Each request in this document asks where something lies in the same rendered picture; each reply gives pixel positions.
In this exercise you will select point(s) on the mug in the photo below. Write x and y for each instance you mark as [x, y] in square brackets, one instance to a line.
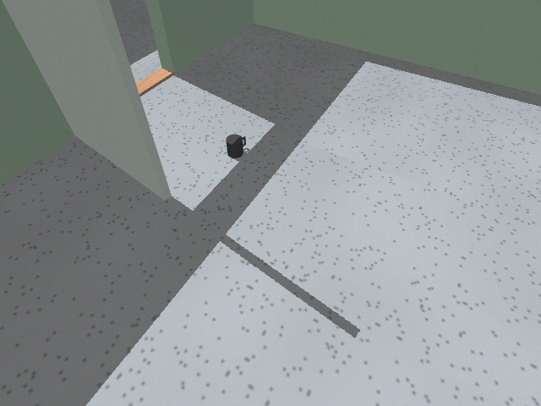
[235, 145]

